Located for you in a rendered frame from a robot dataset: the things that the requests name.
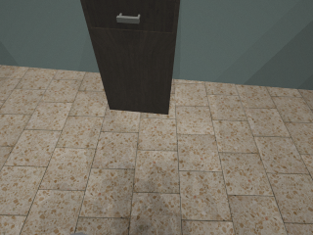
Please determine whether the drawer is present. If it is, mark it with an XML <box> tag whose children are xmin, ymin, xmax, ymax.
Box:
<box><xmin>85</xmin><ymin>0</ymin><xmax>176</xmax><ymax>32</ymax></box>

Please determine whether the cabinet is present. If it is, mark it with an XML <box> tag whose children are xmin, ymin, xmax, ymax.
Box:
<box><xmin>80</xmin><ymin>0</ymin><xmax>180</xmax><ymax>115</ymax></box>

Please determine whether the handle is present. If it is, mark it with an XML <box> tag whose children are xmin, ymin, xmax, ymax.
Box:
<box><xmin>116</xmin><ymin>13</ymin><xmax>141</xmax><ymax>24</ymax></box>

